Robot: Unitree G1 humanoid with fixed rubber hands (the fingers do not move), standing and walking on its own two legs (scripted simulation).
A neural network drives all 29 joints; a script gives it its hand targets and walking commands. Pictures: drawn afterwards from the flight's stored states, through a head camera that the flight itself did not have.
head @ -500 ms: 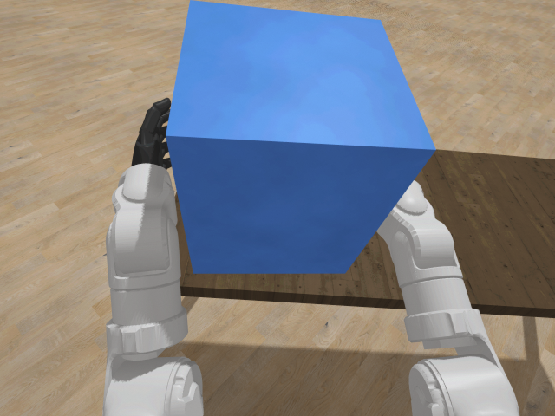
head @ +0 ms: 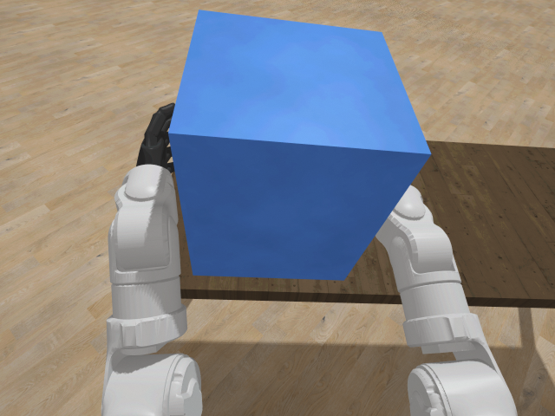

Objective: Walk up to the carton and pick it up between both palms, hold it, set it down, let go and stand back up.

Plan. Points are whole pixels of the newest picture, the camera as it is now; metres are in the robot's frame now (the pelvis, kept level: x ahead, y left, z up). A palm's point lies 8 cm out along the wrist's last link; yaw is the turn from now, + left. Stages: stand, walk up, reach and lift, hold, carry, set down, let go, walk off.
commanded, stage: hold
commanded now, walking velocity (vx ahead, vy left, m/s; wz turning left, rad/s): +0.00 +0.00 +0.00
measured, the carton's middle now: (280, 162) +0.37 +0.00 +0.20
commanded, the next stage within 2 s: none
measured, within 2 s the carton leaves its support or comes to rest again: neither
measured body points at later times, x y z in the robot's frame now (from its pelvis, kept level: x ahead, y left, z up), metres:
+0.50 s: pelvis -0.01 +0.01 +0.00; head -0.02 +0.04 +0.45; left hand +0.36 +0.16 +0.21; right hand +0.36 -0.15 +0.19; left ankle +0.01 +0.14 -0.75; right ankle +0.03 -0.12 -0.75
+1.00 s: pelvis +0.00 +0.00 +0.00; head +0.00 +0.04 +0.45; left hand +0.37 +0.16 +0.20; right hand +0.37 -0.15 +0.18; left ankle +0.01 +0.14 -0.75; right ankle +0.03 -0.12 -0.75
